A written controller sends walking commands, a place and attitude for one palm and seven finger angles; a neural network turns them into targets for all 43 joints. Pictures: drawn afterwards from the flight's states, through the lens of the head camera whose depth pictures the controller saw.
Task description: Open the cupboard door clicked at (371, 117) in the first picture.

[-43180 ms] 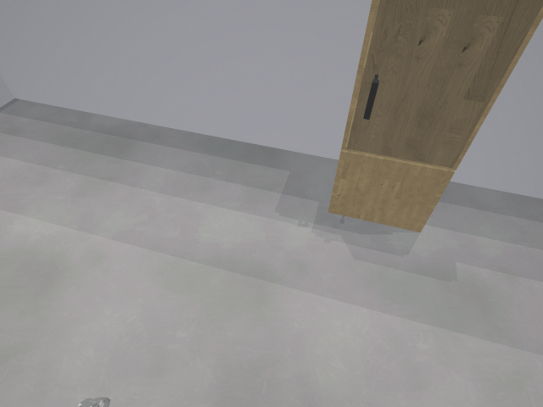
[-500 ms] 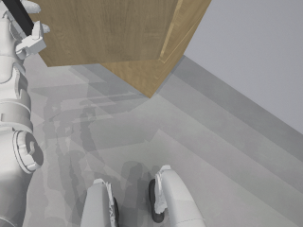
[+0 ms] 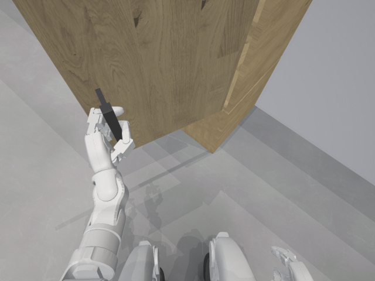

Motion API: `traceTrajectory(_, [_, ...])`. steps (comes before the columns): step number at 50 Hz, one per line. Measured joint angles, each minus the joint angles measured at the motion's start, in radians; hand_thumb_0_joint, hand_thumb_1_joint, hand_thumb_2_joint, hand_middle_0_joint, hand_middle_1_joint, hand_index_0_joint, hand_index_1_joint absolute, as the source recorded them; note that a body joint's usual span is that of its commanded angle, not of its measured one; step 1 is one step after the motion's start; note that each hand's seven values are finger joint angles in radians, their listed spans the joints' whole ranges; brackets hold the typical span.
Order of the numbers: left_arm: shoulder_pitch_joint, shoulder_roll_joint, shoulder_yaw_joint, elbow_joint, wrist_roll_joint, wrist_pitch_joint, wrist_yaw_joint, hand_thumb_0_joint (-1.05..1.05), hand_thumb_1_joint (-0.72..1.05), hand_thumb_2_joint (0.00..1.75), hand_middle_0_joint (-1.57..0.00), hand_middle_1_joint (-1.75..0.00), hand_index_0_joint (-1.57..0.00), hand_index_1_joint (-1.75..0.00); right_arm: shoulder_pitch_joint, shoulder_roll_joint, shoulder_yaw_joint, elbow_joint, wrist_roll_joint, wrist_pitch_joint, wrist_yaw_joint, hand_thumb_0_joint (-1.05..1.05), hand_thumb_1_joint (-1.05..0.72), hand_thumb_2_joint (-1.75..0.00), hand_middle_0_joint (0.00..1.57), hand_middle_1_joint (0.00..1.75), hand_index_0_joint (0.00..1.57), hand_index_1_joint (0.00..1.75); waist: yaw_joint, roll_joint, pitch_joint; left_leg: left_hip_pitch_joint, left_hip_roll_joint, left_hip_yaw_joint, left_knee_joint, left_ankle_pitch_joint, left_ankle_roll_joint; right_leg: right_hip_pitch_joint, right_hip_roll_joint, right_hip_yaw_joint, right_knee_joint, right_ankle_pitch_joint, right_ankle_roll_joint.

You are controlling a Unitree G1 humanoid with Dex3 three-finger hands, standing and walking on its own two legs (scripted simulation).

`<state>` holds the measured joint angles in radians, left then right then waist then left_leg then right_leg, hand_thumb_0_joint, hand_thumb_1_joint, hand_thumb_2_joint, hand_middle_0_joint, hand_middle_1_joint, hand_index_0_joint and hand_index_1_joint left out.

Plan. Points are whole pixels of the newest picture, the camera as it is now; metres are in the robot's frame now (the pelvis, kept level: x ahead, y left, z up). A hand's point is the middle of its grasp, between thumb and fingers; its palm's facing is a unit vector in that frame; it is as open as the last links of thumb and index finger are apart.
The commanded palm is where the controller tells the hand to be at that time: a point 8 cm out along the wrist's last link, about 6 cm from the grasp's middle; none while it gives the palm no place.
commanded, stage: pull the door open along its arc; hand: left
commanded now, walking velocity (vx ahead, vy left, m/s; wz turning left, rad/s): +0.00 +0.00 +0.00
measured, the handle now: (111, 118) +0.45 +0.16 +0.01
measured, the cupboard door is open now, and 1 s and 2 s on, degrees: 69 86 87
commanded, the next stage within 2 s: open thumb and fingers to let go in 0.34 s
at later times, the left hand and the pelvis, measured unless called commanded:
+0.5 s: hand (166, 172) +0.33 +0.04 +0.01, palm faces +0.42 -0.91 -0.02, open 5.9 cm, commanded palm +0.28 +0.09 +0.00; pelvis +0.00 -0.05 +0.00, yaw +4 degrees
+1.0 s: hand (162, 170) +0.33 +0.05 +0.01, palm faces +0.42 -0.91 -0.02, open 13.1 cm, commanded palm +0.28 +0.09 +0.00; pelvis -0.02 -0.05 -0.01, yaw +4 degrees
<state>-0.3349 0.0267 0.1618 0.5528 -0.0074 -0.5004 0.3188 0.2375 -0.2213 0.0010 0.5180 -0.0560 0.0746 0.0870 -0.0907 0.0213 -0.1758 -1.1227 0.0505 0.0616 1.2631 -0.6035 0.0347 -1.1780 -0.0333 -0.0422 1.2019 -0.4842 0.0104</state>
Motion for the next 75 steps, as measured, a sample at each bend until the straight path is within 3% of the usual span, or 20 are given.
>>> traceTrajectory(3, [0.061,-0.048,-0.070,-0.026,0.062,-0.013,0.099,-0.01,0.68,0.73,-0.37,-1.31,-0.38,-1.33,-0.036,0.016,-0.003,-0.002,-0.013,-0.004,-0.004,0.01,-0.91,-0.90,0.20,0.30,0.20,0.30,0.020,-0.004,-0.001,0.023,-0.005,-0.001,-0.005,-0.002,-0.005,0.019,-0.005,0.000,0.007,-0.011,-0.005])
traceTrajectory(7, [0.123,-0.090,-0.145,-0.044,0.105,-0.026,0.178,-0.01,0.66,0.72,-0.37,-1.31,-0.39,-1.34,-0.074,0.039,-0.005,0.010,-0.025,-0.017,-0.015,0.01,-0.91,-0.90,0.20,0.30,0.20,0.30,0.041,-0.010,-0.004,0.045,-0.010,-0.009,-0.010,-0.002,-0.016,0.038,-0.010,-0.007,0.016,-0.023,-0.014])
traceTrajectory(22, [0.265,-0.152,-0.310,-0.116,0.156,-0.033,0.280,0.00,0.69,0.76,-0.33,-1.32,-0.38,-1.34,-0.087,0.053,-0.020,0.082,-0.049,-0.109,-0.041,0.01,-0.90,-0.90,0.20,0.30,0.20,0.30,0.074,-0.011,-0.008,0.060,-0.016,-0.058,-0.016,0.006,-0.062,0.059,-0.019,-0.055,0.041,-0.055,-0.060])
traceTrajectory(28, [0.192,-0.137,-0.286,-0.063,0.174,-0.040,0.308,0.00,0.67,0.79,-0.35,-1.33,-0.36,-1.34,-0.098,0.042,-0.030,0.119,-0.057,-0.127,-0.061,0.01,-0.90,-0.90,0.20,0.30,0.20,0.30,0.071,-0.010,-0.003,0.026,-0.019,-0.075,0.011,0.012,-0.075,0.030,-0.023,-0.070,0.072,-0.059,-0.074])
traceTrajectory(33, [0.159,-0.116,-0.255,-0.047,0.129,-0.018,0.281,0.01,0.55,0.75,-0.36,-1.31,-0.36,-1.32,-0.090,0.037,-0.035,0.122,-0.049,-0.127,-0.065,0.01,-0.90,-0.90,0.20,0.30,0.20,0.30,0.065,-0.004,0.003,0.027,-0.018,-0.076,0.007,0.023,-0.080,0.029,-0.022,-0.071,0.072,-0.049,-0.079])
traceTrajectory(37, [0.167,-0.117,-0.250,-0.047,0.109,-0.022,0.270,0.01,0.37,0.67,-0.36,-1.29,-0.36,-1.29,-0.071,0.030,-0.036,0.123,-0.044,-0.131,-0.063,0.01,-0.91,-0.90,0.20,0.30,0.20,0.30,0.064,0.000,0.001,0.038,-0.018,-0.074,-0.005,0.035,-0.079,0.038,-0.022,-0.069,0.061,-0.038,-0.080])
traceTrajectory(46, [0.115,-0.115,-0.241,0.032,0.122,-0.055,0.284,0.00,-0.17,0.44,-0.32,-1.23,-0.33,-1.23,-0.066,0.023,-0.033,0.138,-0.048,-0.139,-0.063,0.01,-0.90,-0.90,0.20,0.30,0.20,0.30,0.052,-0.005,0.001,0.027,-0.020,-0.070,0.007,0.042,-0.071,0.030,-0.024,-0.065,0.066,-0.025,-0.075])
traceTrajectory(51, [0.084,-0.116,-0.237,0.051,0.124,-0.057,0.296,0.00,-0.37,0.36,-0.30,-1.15,-0.30,-1.15,-0.066,0.025,-0.034,0.135,-0.052,-0.141,-0.059,0.01,-0.90,-0.90,0.20,0.30,0.20,0.30,0.049,-0.004,0.004,0.015,-0.020,-0.065,0.017,0.042,-0.063,0.020,-0.023,-0.059,0.067,-0.018,-0.068])
traceTrajectory(60, [0.065,-0.137,-0.259,0.072,0.154,-0.057,0.317,-0.01,-0.48,0.31,-0.26,-0.82,-0.26,-0.82,-0.063,0.037,-0.022,0.132,-0.061,-0.134,-0.053,0.01,-0.90,-0.90,0.20,0.30,0.20,0.30,0.051,-0.002,0.005,0.009,-0.024,-0.055,0.019,0.042,-0.047,0.016,-0.026,-0.049,0.058,-0.008,-0.051])
traceTrajectory(69, [0.055,-0.146,-0.282,0.083,0.166,-0.053,0.326,-0.01,-0.50,0.30,-0.38,-0.61,-0.35,-0.66,-0.067,0.040,-0.015,0.133,-0.067,-0.132,-0.049,0.01,-0.90,-0.90,0.20,0.30,0.20,0.30,0.062,0.002,0.005,0.001,-0.031,-0.050,0.026,0.041,-0.033,0.014,-0.032,-0.043,0.055,-0.003,-0.038])
traceTrajectory(71, [0.069,-0.121,-0.291,0.071,0.172,-0.062,0.270,-0.01,-0.50,0.30,-0.38,-0.58,-0.33,-0.62,-0.067,0.038,-0.013,0.130,-0.063,-0.128,-0.046,0.01,-0.90,-0.90,0.20,0.30,0.20,0.30,0.059,0.000,0.006,-0.002,-0.036,-0.051,0.032,0.040,-0.029,0.012,-0.037,-0.043,0.062,-0.005,-0.035])
traceTrajectory(73, [0.092,-0.063,-0.306,0.048,0.165,-0.081,0.135,-0.01,-0.50,0.30,-0.35,-0.52,-0.27,-0.57,-0.058,0.033,-0.014,0.116,-0.053,-0.121,-0.046,0.01,-0.90,-0.90,0.20,0.30,0.20,0.30,0.057,0.002,0.005,-0.010,-0.042,-0.054,0.045,0.036,-0.026,0.008,-0.044,-0.046,0.074,-0.011,-0.033])
traceTrajectory(75, [0.105,0.004,-0.332,0.022,0.127,-0.090,-0.020,-0.01,-0.50,0.30,-0.31,-0.47,-0.22,-0.51,-0.049,0.021,-0.017,0.103,-0.032,-0.113,-0.049,0.01,-0.90,-0.90,0.20,0.30,0.20,0.30,0.060,0.008,0.009,-0.012,-0.045,-0.058,0.061,0.029,-0.023,0.010,-0.048,-0.049,0.087,-0.018,-0.031])
